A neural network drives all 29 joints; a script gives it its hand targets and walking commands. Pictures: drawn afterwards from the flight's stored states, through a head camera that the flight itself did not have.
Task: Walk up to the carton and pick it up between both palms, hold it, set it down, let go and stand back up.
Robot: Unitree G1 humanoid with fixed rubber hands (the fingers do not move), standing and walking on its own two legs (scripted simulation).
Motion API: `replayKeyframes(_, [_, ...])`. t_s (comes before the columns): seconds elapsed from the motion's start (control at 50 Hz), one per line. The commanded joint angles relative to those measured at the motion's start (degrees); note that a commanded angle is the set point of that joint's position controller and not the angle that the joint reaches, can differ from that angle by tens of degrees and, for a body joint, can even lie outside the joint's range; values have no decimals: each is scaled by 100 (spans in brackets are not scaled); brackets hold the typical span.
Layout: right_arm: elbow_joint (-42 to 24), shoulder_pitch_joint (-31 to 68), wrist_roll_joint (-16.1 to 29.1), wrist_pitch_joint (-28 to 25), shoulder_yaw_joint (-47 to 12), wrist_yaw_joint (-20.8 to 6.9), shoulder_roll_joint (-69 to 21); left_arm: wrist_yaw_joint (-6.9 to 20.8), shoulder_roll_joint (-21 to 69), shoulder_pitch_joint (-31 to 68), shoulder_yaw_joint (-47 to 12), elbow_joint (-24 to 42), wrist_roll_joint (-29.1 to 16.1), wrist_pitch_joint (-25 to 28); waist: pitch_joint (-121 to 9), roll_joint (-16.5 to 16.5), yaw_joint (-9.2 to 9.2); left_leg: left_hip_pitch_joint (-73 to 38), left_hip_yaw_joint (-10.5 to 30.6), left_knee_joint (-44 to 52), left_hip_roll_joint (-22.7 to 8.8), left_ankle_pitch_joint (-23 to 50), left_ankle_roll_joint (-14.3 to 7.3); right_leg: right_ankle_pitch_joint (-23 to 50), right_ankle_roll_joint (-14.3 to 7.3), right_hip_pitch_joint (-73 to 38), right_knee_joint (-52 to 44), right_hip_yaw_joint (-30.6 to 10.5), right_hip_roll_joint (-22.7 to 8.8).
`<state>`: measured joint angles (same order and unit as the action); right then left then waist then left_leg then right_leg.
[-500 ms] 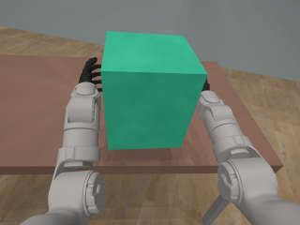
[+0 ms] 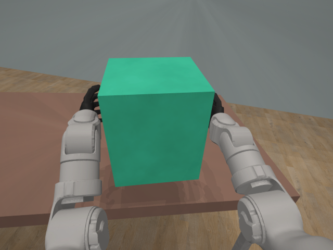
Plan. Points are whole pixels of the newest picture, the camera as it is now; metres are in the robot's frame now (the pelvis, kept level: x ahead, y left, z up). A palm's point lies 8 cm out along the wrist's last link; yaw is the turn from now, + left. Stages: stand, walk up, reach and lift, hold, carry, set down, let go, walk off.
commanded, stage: reach and lift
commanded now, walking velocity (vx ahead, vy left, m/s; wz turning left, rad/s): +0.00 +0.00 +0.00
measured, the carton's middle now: (154, 119) +0.38 -0.01 +0.20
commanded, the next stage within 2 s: hold in 0.94 s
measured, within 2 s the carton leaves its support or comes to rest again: neither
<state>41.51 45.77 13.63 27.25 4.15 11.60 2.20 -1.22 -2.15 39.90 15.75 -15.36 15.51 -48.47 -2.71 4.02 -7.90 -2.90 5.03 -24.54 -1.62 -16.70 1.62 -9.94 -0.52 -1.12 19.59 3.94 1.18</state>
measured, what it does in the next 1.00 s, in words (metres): stands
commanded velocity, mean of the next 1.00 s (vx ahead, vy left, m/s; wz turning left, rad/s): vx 0.00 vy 0.00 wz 0.00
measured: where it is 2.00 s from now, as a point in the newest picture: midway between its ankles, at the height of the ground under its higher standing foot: outside the picture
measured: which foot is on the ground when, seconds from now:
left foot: down 0.00-1.00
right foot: down 0.00-1.00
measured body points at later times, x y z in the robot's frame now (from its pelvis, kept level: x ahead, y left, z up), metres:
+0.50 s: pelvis -0.01 -0.01 +0.00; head -0.10 +0.00 +0.44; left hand +0.38 +0.15 +0.26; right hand +0.38 -0.15 +0.25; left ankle -0.02 +0.14 -0.74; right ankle +0.02 -0.11 -0.74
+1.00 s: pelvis -0.01 -0.01 +0.00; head -0.09 -0.01 +0.44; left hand +0.38 +0.15 +0.29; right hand +0.38 -0.15 +0.28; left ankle -0.02 +0.14 -0.74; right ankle +0.02 -0.11 -0.74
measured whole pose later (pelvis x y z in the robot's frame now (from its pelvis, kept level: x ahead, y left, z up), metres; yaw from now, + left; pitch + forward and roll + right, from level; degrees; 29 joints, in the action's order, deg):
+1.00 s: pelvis -0.01 -0.01 +0.00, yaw +0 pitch -4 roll -1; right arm 40.7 58.9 20.0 38.6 -0.6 18.0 7.4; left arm 0.2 -8.2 52.3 17.3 -23.8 10.1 -51.0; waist -8.4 -1.3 -4.8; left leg 5.3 5.4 -23.1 -1.6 -14.2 2.4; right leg -8.2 -1.2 7.5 19.4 4.2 1.1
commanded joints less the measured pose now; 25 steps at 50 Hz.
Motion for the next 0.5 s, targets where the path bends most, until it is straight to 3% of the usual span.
replayKeyframes(0.0, [-3016, 6895, 736, -525, -1684, -781, -3237, 837, 3504, 5876, -2450, 622, -998, 616, -2103, -1047, 433, 1131, -522, 703, 484, 1777, 153, 997, 149, -1054, -62, 4, 155])
replayKeyframes(0.08, [-3345, 7368, 938, -548, -2004, -821, -3323, 616, 3685, 6212, -2737, 763, -1427, 726, -3624, -904, 612, 491, -440, 464, 407, 2253, 198, 1191, 121, -1045, -13, 75, 296])
replayKeyframes(0.16, [-2841, 6976, 940, -412, -1883, -893, -3123, 473, 3668, 6030, -2583, 574, -1550, 775, -4039, -735, 634, 367, -389, 493, 337, 2310, 206, 1225, 95, -895, 9, 89, 359])
replayKeyframes(0.3, [-1264, 6010, 729, -43, -1301, -874, -2753, 740, 3264, 5897, -2042, -3, -1392, 698, -2853, -388, 209, 932, -417, 768, 317, 1737, 182, 1084, 87, -964, -65, 76, 358])
replayKeyframes(0.38, [-1697, 6731, 865, -71, -1299, -691, -3146, 895, 3212, 6490, -2014, -148, -1578, 794, -2677, -325, 155, 1244, -345, 650, 377, 1578, 84, 1308, 164, -1104, -109, -67, 256])
replayKeyframes(0.48, [-2277, 7335, 1117, 40, -1496, -438, -3709, 968, 3032, 6975, -1917, -80, -1674, 898, -2762, -375, 306, 1569, -369, 580, 570, 1416, -65, 1839, 375, -1396, -62, -242, 83])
